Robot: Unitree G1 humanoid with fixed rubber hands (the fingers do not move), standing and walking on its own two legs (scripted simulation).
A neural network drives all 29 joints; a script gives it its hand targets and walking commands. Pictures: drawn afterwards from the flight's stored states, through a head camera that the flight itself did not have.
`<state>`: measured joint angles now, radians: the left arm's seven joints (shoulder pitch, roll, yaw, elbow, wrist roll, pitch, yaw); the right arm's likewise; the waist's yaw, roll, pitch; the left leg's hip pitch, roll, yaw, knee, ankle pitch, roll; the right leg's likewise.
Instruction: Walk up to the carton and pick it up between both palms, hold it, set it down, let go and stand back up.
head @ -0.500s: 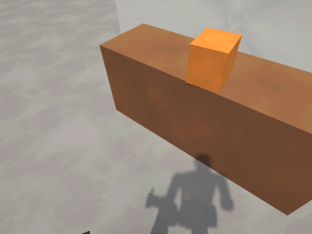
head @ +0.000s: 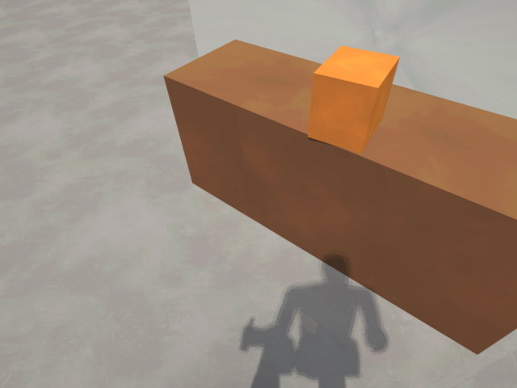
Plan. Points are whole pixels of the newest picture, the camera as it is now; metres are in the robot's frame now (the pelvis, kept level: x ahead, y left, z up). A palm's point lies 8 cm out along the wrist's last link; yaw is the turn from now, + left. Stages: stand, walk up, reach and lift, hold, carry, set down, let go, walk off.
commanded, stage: stand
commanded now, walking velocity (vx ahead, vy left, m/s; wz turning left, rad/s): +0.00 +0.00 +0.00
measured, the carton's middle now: (351, 99) +0.92 -0.21 -0.03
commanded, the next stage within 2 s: none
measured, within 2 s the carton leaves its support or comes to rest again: neither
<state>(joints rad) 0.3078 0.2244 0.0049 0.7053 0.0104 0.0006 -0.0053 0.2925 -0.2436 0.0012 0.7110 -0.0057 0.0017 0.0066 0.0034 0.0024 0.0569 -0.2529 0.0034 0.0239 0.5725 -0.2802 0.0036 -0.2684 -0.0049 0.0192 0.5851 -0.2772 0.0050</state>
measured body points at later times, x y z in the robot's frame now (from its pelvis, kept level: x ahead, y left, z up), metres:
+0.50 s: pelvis +0.01 +0.00 +0.00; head +0.02 +0.00 +0.45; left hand +0.10 +0.25 -0.12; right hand +0.10 -0.25 -0.12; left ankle +0.02 +0.12 -0.73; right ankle +0.03 -0.12 -0.73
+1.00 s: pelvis +0.01 +0.00 +0.00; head +0.02 +0.00 +0.45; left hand +0.10 +0.25 -0.12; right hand +0.08 -0.25 -0.12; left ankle +0.02 +0.12 -0.73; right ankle +0.03 -0.12 -0.73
